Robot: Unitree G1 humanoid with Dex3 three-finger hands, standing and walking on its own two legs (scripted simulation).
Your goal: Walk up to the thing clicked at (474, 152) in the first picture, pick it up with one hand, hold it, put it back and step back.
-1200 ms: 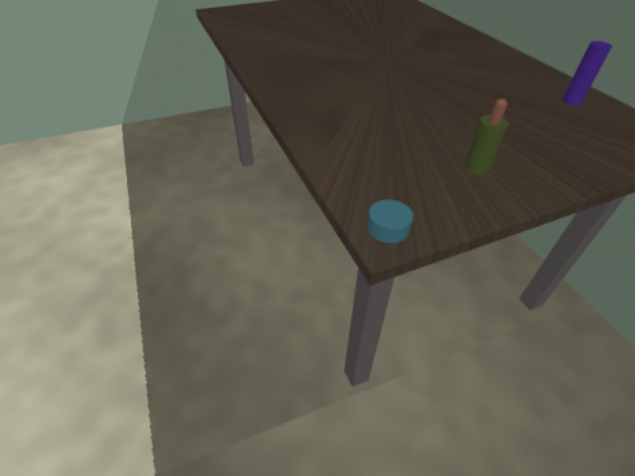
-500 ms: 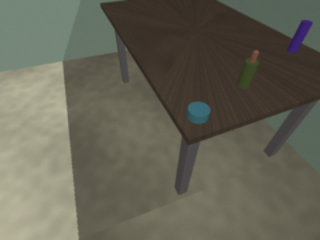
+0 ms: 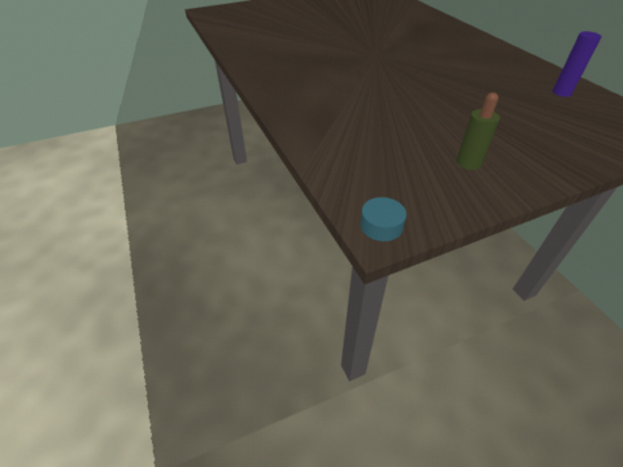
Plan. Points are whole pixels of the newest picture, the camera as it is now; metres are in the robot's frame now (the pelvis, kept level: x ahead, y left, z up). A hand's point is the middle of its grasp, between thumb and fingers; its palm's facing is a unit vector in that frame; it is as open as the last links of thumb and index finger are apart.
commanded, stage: walk up
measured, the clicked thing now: (480, 130) +0.78 -0.31 +0.04
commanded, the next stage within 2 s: none
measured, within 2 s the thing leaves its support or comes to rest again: neither
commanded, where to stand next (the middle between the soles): +0.27 +0.12 m, yaw -22 degrees
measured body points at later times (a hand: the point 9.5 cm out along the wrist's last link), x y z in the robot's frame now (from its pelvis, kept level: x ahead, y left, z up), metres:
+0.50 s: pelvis +0.12 +0.11 -0.01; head +0.13 +0.10 +0.44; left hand +0.24 +0.43 -0.11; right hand +0.08 -0.20 -0.13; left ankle +0.12 +0.21 -0.74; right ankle +0.16 -0.01 -0.71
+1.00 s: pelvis +0.24 +0.16 -0.04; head +0.28 +0.17 +0.41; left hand +0.42 +0.44 -0.16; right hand +0.24 -0.17 -0.13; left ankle +0.34 +0.27 -0.74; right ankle +0.19 +0.02 -0.71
